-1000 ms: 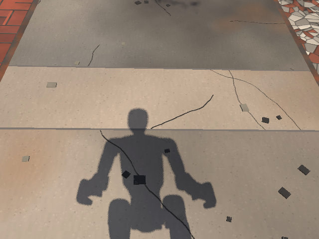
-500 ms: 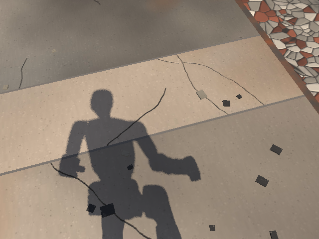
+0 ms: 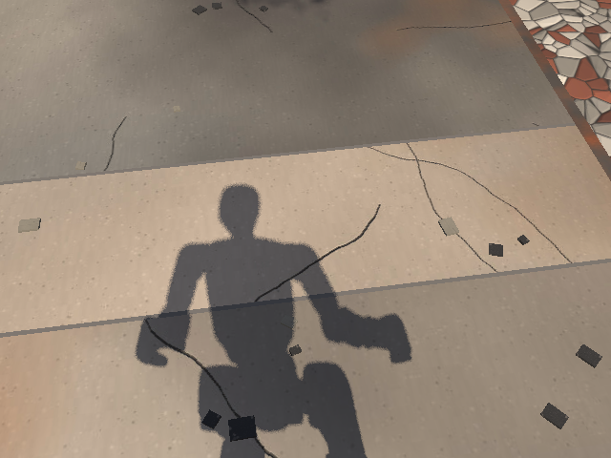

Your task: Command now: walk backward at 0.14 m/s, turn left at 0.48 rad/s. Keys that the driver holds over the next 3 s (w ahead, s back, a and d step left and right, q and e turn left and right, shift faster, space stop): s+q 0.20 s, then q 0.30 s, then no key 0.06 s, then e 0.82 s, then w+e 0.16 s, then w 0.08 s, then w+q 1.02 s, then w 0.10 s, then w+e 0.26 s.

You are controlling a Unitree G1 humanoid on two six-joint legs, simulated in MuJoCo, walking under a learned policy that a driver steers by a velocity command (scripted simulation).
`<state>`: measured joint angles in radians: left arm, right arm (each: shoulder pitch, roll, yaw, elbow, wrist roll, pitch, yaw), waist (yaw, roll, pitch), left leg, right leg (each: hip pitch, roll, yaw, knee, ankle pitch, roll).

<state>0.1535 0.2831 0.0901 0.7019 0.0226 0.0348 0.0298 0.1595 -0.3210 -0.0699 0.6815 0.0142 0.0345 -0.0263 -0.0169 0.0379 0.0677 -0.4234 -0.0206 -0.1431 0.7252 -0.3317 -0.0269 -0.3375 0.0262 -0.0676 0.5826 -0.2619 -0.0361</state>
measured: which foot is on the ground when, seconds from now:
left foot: up 0.00-0.24, down 0.26-1.00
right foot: down 0.00-0.26, up 0.28-0.70, down 0.72-1.00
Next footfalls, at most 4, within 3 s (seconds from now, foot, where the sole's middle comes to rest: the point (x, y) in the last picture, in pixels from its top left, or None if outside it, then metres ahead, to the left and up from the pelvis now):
0.26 left None -0.05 0.15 -0.76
0.72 right None -0.04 -0.09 -0.76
1.32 right None -0.06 -0.12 -0.76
1.86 left None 0.13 0.09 -0.76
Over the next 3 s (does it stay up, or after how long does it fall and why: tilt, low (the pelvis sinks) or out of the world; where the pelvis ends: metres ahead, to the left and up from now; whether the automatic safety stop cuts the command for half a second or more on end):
stays up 0.62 0.13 0.02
